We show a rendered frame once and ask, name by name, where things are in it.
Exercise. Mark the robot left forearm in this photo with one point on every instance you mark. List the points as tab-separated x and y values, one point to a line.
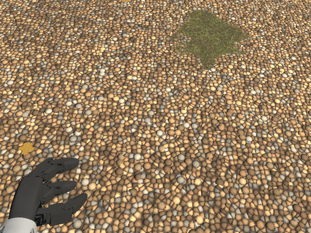
18	225

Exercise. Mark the left robot hand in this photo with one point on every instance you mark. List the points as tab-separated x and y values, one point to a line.
32	194

